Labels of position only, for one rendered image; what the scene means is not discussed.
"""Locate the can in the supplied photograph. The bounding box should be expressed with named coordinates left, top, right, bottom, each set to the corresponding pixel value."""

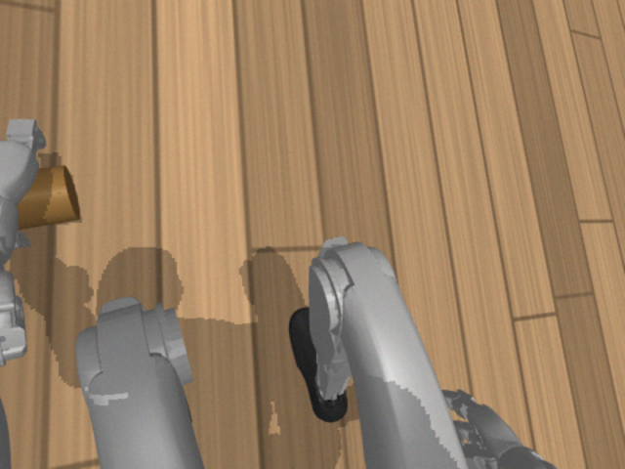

left=17, top=165, right=80, bottom=230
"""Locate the right robot hand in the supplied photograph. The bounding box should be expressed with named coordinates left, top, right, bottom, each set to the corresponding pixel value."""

left=442, top=389, right=523, bottom=469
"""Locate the right robot foot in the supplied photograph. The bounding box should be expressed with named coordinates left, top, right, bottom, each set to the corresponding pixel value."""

left=289, top=307, right=348, bottom=422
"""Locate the left robot arm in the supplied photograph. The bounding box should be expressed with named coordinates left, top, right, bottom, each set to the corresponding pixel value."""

left=0, top=196, right=27, bottom=469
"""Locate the right robot arm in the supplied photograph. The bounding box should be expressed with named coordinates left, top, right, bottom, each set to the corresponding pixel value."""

left=497, top=447, right=557, bottom=469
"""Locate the left robot hand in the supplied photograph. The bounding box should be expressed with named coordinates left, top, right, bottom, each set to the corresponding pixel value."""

left=0, top=119, right=46, bottom=248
